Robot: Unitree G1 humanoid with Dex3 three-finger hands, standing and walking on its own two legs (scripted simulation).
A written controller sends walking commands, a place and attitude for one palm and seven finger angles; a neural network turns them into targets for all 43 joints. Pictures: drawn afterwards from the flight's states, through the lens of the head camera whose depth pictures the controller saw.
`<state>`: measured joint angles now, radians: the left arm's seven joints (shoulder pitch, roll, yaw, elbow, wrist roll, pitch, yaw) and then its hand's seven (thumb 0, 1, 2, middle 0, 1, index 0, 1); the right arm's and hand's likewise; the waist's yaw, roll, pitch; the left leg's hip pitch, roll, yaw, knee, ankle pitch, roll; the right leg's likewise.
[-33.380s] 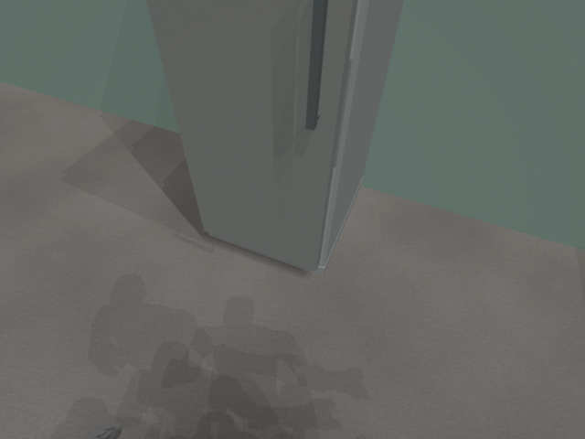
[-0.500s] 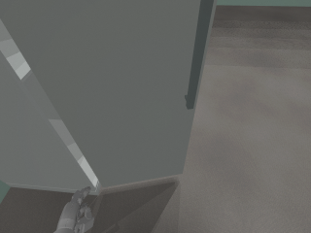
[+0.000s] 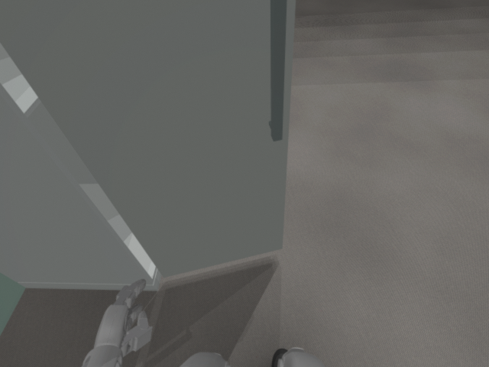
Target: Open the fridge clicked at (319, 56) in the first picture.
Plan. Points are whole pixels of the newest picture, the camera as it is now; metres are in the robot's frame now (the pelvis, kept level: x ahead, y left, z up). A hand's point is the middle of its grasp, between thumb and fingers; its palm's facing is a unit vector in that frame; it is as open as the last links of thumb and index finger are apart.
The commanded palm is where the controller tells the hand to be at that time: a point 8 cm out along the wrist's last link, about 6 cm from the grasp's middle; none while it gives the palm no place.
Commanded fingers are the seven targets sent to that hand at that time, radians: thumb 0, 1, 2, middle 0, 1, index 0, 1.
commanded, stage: step back with the hand held close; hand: right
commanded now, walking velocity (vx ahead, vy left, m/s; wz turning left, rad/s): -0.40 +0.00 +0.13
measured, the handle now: (274, 65) +0.62 -0.04 +0.18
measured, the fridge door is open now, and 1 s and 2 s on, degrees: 74 74 74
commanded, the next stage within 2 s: stop stepping back and stand still in 0.10 s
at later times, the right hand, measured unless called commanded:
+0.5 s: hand out of the picture +0.12 -0.27 +0.19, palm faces +0.21 +0.86 -0.46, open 7.4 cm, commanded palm +0.07 -0.32 +0.20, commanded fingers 0.00 -0.90 -0.90 0.20 0.30 0.20 0.30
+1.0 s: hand out of the picture +0.08 -0.32 +0.20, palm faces +0.34 +0.80 -0.51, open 7.4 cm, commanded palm +0.03 -0.36 +0.20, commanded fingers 0.00 -0.90 -0.90 0.20 0.30 0.20 0.30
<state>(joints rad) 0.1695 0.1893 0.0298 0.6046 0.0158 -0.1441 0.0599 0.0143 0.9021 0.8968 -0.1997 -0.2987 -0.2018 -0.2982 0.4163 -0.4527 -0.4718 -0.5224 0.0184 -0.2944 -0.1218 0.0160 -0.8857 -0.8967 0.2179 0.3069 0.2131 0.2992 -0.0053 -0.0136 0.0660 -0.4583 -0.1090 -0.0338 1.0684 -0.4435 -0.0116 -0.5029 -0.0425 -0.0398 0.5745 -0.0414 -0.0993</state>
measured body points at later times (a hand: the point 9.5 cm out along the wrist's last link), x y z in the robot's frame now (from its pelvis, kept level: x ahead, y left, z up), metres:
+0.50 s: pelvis -0.11 -0.04 +0.03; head -0.11 -0.09 +0.47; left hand -0.01 +0.21 -0.04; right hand +0.10 -0.31 +0.21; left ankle -0.15 +0.04 -0.70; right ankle +0.03 -0.10 -0.71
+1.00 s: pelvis -0.15 -0.08 +0.01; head -0.16 -0.10 +0.46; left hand -0.04 +0.15 -0.08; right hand +0.05 -0.36 +0.22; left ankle -0.14 +0.02 -0.72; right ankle -0.09 -0.20 -0.71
